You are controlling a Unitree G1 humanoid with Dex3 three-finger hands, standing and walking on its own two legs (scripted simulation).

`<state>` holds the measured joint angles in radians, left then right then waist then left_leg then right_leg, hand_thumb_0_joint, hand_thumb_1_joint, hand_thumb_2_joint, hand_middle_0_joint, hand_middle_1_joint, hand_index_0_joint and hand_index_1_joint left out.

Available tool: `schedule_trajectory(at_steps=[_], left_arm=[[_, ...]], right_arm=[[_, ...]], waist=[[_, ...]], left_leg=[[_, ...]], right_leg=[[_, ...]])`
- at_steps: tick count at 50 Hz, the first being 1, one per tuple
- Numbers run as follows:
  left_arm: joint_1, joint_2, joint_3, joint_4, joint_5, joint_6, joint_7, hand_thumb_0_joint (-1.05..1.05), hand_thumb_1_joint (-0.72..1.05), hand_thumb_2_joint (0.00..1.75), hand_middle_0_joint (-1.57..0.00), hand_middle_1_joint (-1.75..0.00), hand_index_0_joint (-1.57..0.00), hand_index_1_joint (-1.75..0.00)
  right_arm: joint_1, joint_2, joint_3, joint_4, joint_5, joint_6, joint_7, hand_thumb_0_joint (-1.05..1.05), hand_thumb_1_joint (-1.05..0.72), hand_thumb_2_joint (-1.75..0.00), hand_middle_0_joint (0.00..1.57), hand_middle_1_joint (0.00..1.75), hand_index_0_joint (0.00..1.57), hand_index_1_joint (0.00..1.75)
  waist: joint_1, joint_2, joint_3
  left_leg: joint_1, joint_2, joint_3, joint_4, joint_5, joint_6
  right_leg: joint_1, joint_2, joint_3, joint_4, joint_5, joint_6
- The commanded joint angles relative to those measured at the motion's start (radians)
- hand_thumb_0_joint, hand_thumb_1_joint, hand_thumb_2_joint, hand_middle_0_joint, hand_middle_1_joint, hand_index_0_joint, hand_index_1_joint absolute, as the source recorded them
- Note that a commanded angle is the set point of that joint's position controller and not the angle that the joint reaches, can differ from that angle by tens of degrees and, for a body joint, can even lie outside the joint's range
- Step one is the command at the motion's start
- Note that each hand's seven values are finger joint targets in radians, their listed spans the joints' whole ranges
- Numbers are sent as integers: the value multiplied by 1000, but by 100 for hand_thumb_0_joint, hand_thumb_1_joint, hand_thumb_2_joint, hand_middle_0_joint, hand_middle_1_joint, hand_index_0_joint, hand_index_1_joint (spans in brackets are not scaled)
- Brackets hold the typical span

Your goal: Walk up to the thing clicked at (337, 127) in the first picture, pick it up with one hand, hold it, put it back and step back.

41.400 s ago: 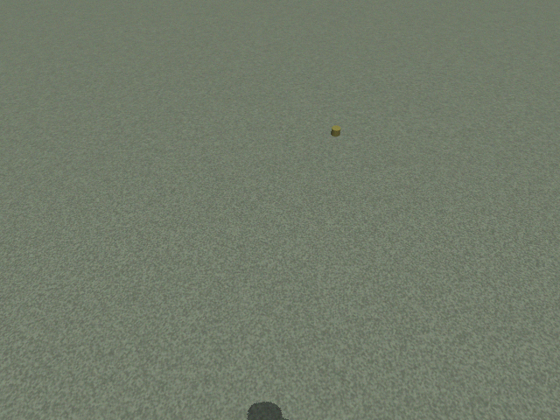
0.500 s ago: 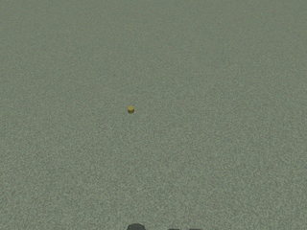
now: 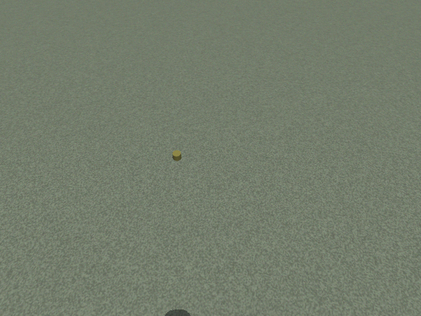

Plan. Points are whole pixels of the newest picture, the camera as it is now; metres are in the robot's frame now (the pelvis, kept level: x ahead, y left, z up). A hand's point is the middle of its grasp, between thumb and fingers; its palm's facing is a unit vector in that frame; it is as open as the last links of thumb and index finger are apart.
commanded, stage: step back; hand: left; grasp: from above
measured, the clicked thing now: (177, 155) +1.10 +0.23 -0.74
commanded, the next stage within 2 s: stand in 0.30 s
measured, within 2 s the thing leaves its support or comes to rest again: neither
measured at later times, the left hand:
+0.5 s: hand out of the picture +0.13 +0.24 -0.14, palm faces -0.03 -0.94 -0.34, open 7.4 cm
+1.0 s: hand out of the picture +0.08 +0.24 -0.14, palm faces -0.04 -0.94 -0.35, open 7.4 cm
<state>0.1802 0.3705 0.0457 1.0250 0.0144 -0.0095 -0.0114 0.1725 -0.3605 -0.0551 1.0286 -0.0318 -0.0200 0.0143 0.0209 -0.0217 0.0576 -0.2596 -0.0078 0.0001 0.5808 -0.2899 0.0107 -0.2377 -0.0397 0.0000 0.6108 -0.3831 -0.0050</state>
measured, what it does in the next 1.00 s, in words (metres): stands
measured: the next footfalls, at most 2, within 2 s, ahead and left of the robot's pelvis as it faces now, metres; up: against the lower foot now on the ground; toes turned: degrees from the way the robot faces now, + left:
none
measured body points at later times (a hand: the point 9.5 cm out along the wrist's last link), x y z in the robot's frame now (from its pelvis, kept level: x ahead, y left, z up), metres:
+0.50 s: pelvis +0.02 -0.01 +0.01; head +0.04 -0.01 +0.46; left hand +0.13 +0.29 -0.11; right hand +0.13 -0.30 -0.11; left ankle +0.01 +0.12 -0.73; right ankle -0.01 -0.14 -0.73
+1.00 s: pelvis +0.00 -0.02 +0.02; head +0.01 -0.02 +0.47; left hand +0.08 +0.28 -0.11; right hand +0.06 -0.32 -0.12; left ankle +0.01 +0.12 -0.73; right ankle -0.01 -0.14 -0.73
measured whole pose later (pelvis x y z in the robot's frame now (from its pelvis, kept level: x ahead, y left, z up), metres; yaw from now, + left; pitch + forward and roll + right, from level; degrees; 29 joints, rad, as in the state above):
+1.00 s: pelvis +0.00 -0.02 +0.02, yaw -1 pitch -2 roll +0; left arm 0.11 0.35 0.00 1.15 0.01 -0.02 -0.01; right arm 0.11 -0.35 -0.01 1.16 -0.01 -0.01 0.02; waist -0.01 0.01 0.05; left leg -0.13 0.03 0.00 0.31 -0.15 -0.02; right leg -0.10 -0.01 -0.01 0.31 -0.18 0.01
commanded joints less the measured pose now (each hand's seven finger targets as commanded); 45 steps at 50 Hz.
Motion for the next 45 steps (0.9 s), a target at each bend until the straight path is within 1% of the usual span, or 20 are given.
schedule_trajectory(at_steps=[1,2,3,5,9,11,13,14,15,18,21,26,29,34,37,39,40,42,43,45], left_arm=[[-21,190,31,-43,-7,-44,21,0,90,90,-20,-30,-20,-30],[-19,207,36,-29,-9,-50,24,0,90,90,-20,-30,-20,-30],[-28,228,40,-32,-7,-51,24,0,90,90,-20,-30,-20,-30],[-62,230,38,-41,-10,-48,27,0,90,90,-20,-30,-20,-30],[-87,210,27,-35,-8,-39,33,0,90,90,-20,-30,-20,-30],[-101,207,24,-35,-8,-37,33,0,90,90,-20,-30,-20,-30],[-113,207,23,-31,-7,-34,33,0,90,90,-20,-30,-20,-30],[-106,209,23,-26,-6,-34,34,0,90,90,-20,-30,-20,-30],[-119,175,4,-7,-15,-28,28,0,90,90,-20,-30,-20,-30],[-128,186,5,2,-16,-25,31,0,90,90,-20,-30,-20,-30],[-140,190,2,14,-13,-27,28,0,90,90,-20,-30,-20,-30],[-168,190,-1,29,-11,-28,25,0,90,90,-20,-30,-20,-30],[-168,192,-2,38,-10,-31,23,0,90,90,-20,-30,-20,-30],[-158,191,-3,51,-7,-31,19,0,90,90,-20,-30,-20,-30],[-158,193,-4,52,-6,-32,20,0,90,90,-20,-30,-20,-30],[-147,193,-4,57,-4,-31,18,0,90,90,-20,-30,-20,-30],[-153,199,-3,55,-6,-33,19,0,90,90,-20,-30,-20,-30],[-143,195,-5,57,-6,-32,17,0,90,90,-20,-30,-20,-30],[-146,196,-5,56,-6,-32,18,0,90,90,-20,-30,-20,-30],[-140,194,-6,57,-6,-32,18,0,90,90,-20,-30,-20,-30]], right_arm=[[-113,-227,-33,-75,6,-28,-18,0,-90,-90,20,30,20,30],[-105,-208,-28,-67,14,-25,-20,0,-90,-90,20,30,20,30],[-83,-199,-28,-61,19,-23,-23,0,-90,-90,20,30,20,30],[-76,-200,-31,-44,16,-22,-28,0,-90,-90,20,30,20,30],[-96,-201,-36,-31,20,-18,-30,0,-90,-90,20,30,20,30],[-114,-205,-36,-28,21,-16,-31,0,-90,-90,20,30,20,30],[-137,-198,-32,-26,20,-14,-30,0,-90,-90,20,30,20,30],[-148,-196,-31,-27,21,-13,-30,0,-90,-90,20,30,20,30],[-140,-202,-16,-17,26,-16,-29,0,-90,-90,20,30,20,30],[-150,-202,-15,-4,28,-19,-29,0,-90,-90,20,30,20,30],[-165,-186,-7,4,31,-18,-25,0,-90,-90,20,30,20,30],[-175,-182,1,25,29,-14,-21,0,-90,-90,20,30,20,30],[-172,-182,4,35,27,-17,-19,0,-90,-90,20,30,20,30],[-177,-185,5,51,24,-14,-16,0,-90,-90,20,30,20,30],[-164,-188,5,59,23,-15,-14,0,-90,-90,20,30,20,30],[-161,-185,7,61,21,-16,-14,0,-90,-90,20,30,20,30],[-150,-192,6,61,21,-17,-14,0,-90,-90,20,30,20,30],[-141,-184,9,67,21,-17,-13,0,-90,-90,20,30,20,30],[-138,-194,7,66,20,-17,-14,0,-90,-90,20,30,20,30],[-133,-190,8,69,20,-15,-13,0,-90,-90,20,30,20,30]], waist=[[20,149,-87],[15,132,-109],[-3,96,-129],[-12,77,-136],[-16,48,-165],[-16,55,-152],[-12,51,-135],[-7,47,-142],[-18,21,-118],[-19,33,-144],[-21,19,-148],[-27,25,-117],[-29,34,-116],[-22,16,-79],[-23,20,-86],[-24,24,-71],[-29,27,-94],[-27,14,-67],[-29,25,-87],[-25,7,-68]], left_leg=[[52,186,-166,-152,332,73],[19,148,-130,-116,373,43],[33,117,-87,-96,363,26],[67,107,-70,-88,416,18],[131,135,-82,-89,486,48],[129,138,-84,-102,468,51],[114,139,-86,-123,435,47],[125,140,-81,-119,431,47],[124,145,-110,-160,485,42],[188,141,-91,-178,551,27],[222,139,-83,-213,515,17],[194,133,-77,-269,375,5],[199,134,-75,-290,341,1],[188,131,-80,-318,201,-3],[162,132,-83,-321,192,-3],[163,129,-84,-328,154,-4],[169,135,-84,-324,181,1],[167,131,-85,-325,157,-3],[167,135,-85,-322,166,0],[146,134,-89,-323,172,-3]], right_leg=[[76,-22,30,-152,229,-25],[141,-39,67,-155,339,-30],[162,-63,84,-139,415,-48],[155,-79,85,-111,493,-56],[127,-60,48,-88,497,-46],[117,-54,43,-88,467,-41],[117,-53,50,-96,444,-38],[124,-58,55,-106,462,-37],[126,-71,77,-162,502,-21],[165,-78,72,-184,554,-15],[176,-85,72,-228,545,-12],[182,-89,79,-299,443,-6],[177,-92,83,-318,414,-6],[124,-89,91,-361,277,-8],[145,-92,93,-363,274,-11],[111,-88,94,-374,228,-10],[136,-93,97,-364,263,-12],[95,-88,97,-374,221,-11],[114,-90,99,-368,241,-12],[114,-88,95,-367,237,-11]])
